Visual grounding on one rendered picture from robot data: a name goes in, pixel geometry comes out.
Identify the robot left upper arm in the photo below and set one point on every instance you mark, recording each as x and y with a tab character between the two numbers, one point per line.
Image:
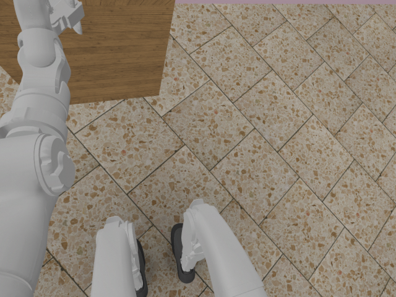
34	170

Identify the right robot foot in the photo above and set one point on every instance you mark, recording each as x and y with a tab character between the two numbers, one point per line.
177	247

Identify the right robot shin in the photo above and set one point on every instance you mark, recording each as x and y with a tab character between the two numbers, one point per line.
191	253

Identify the cabinet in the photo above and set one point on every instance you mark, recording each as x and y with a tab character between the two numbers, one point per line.
120	54

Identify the robot left hand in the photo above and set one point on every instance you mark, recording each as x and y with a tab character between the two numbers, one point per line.
36	14

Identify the left robot forearm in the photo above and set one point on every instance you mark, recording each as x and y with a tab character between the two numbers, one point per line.
41	104

